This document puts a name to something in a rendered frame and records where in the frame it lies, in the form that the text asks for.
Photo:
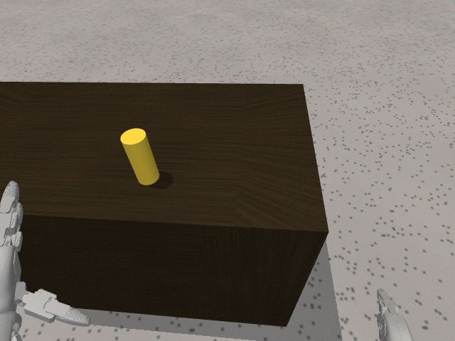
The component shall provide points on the right robot hand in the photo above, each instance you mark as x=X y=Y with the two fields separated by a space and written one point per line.
x=392 y=326

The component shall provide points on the left robot arm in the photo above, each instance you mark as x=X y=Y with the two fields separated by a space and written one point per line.
x=10 y=323

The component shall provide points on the left robot hand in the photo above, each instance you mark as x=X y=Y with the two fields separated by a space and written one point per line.
x=41 y=304

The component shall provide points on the can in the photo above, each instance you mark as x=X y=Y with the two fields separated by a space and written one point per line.
x=139 y=153

